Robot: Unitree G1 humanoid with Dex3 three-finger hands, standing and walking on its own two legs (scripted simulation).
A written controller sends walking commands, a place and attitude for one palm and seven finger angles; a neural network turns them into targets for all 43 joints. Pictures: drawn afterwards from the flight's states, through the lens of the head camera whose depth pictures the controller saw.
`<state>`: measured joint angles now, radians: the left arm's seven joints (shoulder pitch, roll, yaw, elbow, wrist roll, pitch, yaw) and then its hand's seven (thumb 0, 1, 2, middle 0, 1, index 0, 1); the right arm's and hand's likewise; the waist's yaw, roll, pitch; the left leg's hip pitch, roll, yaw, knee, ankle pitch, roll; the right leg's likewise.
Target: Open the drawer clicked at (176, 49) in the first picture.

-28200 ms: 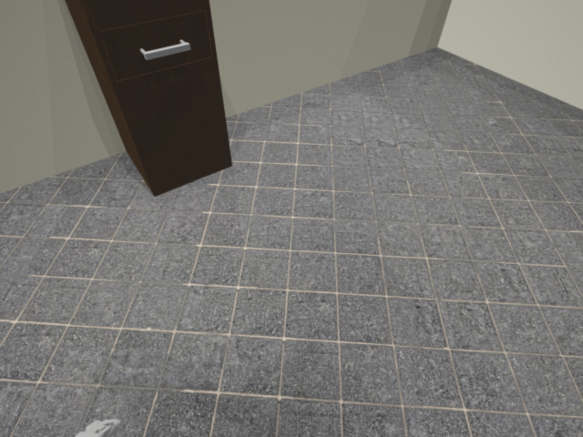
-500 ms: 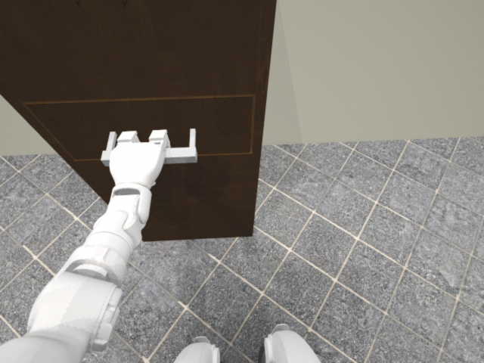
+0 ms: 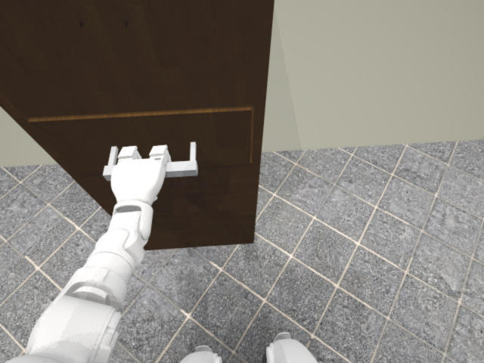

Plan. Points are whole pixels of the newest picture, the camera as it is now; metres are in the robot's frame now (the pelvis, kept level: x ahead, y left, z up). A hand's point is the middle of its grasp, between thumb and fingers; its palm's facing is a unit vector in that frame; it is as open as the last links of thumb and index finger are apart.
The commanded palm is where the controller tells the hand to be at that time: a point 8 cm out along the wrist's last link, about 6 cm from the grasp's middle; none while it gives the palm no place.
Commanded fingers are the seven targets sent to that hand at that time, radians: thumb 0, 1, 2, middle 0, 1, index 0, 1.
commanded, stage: pull the drawer open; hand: left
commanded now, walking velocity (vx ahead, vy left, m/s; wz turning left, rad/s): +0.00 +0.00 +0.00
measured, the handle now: (152, 160) +0.49 +0.16 -0.02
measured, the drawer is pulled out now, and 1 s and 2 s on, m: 0.01 0.10 0.30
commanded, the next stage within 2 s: none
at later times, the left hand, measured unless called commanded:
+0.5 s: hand (147, 211) +0.39 +0.17 -0.04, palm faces -0.01 -0.04 -1.00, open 5.6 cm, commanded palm +0.37 +0.17 +0.01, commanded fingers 0.00 0.90 0.90 -0.40 -1.35 -0.40 -1.35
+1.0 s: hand (145, 243) +0.33 +0.16 -0.04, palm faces -0.02 -0.09 -1.00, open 5.8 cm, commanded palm +0.28 +0.17 +0.01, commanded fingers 0.00 0.90 0.90 -0.40 -1.35 -0.40 -1.35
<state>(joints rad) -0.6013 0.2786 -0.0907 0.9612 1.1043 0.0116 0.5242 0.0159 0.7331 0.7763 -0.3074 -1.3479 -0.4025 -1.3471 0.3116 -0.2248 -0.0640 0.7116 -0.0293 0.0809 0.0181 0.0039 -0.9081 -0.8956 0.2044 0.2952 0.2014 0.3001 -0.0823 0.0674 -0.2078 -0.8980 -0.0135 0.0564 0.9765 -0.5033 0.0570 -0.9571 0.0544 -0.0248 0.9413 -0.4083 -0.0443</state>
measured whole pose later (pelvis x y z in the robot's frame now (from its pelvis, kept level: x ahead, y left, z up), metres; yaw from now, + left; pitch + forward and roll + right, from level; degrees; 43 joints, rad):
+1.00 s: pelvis +0.00 +0.00 +0.01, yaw -1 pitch +19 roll +0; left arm -0.11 0.22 -0.15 0.52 1.12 0.09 0.56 0.02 0.73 0.77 -0.27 -1.35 -0.37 -1.28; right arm 0.27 -0.24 -0.07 0.67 -0.02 0.11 0.03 0.01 -0.91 -0.90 0.20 0.30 0.20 0.30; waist -0.05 0.06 -0.19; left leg -0.76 -0.01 0.06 0.92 -0.49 0.05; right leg -0.83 0.06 0.00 0.90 -0.40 -0.05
